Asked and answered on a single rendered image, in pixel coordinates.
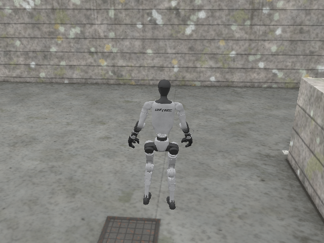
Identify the left robot hand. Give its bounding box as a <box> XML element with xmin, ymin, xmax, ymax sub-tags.
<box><xmin>128</xmin><ymin>136</ymin><xmax>139</xmax><ymax>148</ymax></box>

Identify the right robot thigh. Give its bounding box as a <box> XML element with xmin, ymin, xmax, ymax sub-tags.
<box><xmin>167</xmin><ymin>142</ymin><xmax>179</xmax><ymax>178</ymax></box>

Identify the right robot upper arm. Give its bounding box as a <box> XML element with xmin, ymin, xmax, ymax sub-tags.
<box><xmin>174</xmin><ymin>102</ymin><xmax>187</xmax><ymax>130</ymax></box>

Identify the right robot forearm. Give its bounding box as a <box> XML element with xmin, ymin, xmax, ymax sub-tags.
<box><xmin>182</xmin><ymin>122</ymin><xmax>191</xmax><ymax>139</ymax></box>

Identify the left robot forearm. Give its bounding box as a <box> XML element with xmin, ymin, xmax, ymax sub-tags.
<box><xmin>130</xmin><ymin>121</ymin><xmax>141</xmax><ymax>139</ymax></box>

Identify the left robot upper arm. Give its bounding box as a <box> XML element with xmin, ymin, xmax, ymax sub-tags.
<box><xmin>137</xmin><ymin>101</ymin><xmax>153</xmax><ymax>129</ymax></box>

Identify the robot head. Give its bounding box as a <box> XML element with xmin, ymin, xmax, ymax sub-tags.
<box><xmin>155</xmin><ymin>79</ymin><xmax>172</xmax><ymax>104</ymax></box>

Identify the right robot hand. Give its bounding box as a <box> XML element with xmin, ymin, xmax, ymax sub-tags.
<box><xmin>181</xmin><ymin>137</ymin><xmax>193</xmax><ymax>147</ymax></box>

